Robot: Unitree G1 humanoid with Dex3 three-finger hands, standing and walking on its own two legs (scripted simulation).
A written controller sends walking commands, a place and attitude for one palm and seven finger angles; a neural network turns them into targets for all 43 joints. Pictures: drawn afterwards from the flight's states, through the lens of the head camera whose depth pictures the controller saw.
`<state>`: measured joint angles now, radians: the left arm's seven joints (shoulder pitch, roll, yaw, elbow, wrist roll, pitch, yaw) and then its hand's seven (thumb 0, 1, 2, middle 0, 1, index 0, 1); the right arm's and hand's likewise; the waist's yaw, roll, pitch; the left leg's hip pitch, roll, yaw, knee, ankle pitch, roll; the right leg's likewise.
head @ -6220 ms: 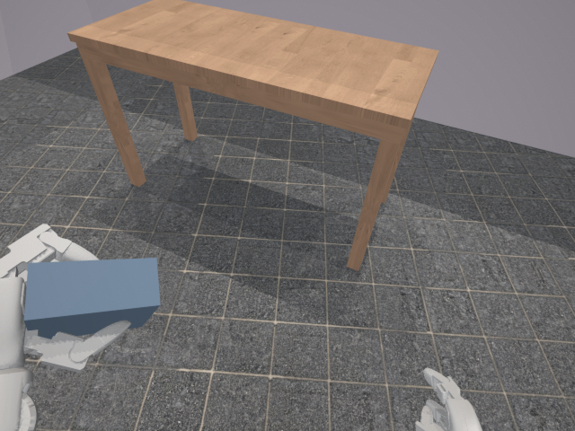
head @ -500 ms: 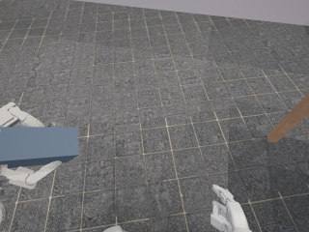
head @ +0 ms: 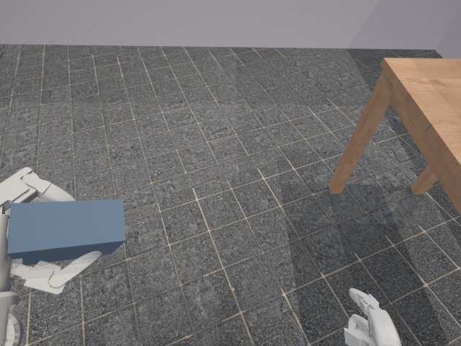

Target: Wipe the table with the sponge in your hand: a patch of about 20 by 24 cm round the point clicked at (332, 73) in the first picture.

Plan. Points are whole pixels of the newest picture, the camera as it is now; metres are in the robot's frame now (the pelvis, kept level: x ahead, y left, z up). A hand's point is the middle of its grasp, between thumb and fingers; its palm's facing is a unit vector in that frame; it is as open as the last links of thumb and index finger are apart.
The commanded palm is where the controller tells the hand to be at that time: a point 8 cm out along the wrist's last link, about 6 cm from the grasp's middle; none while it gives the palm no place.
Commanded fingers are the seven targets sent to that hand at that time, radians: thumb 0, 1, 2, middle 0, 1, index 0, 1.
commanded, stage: turn to face it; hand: left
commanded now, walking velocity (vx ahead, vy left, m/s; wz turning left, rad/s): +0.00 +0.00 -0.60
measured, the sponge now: (85, 232) +0.22 +0.21 +0.16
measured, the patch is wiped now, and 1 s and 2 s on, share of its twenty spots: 0.00 0.00 0.00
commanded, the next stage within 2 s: none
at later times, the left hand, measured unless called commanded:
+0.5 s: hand (195, 253) +0.20 +0.06 +0.17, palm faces -0.04 -0.80 -0.60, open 9.6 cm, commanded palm +0.15 +0.15 +0.18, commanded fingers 0.00 0.10 1.30 -1.20 -1.60 -1.20 -1.60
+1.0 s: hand (249, 320) +0.13 +0.00 +0.17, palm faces -0.12 -0.88 -0.46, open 9.6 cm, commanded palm +0.12 +0.06 +0.18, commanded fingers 0.00 0.10 1.30 -1.20 -1.60 -1.20 -1.60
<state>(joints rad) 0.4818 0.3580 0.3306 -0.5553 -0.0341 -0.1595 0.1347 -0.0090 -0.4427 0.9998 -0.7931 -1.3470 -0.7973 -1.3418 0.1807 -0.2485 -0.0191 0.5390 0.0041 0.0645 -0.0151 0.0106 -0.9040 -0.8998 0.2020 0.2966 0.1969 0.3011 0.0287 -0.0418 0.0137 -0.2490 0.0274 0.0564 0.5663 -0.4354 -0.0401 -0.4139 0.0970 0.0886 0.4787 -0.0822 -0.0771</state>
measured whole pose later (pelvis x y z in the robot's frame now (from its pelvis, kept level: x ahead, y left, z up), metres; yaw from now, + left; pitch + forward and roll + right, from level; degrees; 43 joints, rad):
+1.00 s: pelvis -0.18 -0.07 -0.01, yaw -36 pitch -2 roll +0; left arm 0.40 0.37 0.34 -0.53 -0.01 -0.17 0.14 -0.01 -0.44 1.00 -0.79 -1.35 -0.80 -1.34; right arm 0.20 -0.14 0.04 0.51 0.02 -0.03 0.01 0.01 -0.90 -0.90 0.21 0.30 0.20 0.30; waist 0.08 0.05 0.11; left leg -0.27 0.23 0.17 0.65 -0.32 -0.11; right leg -0.35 -0.03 -0.07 0.75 -0.41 0.07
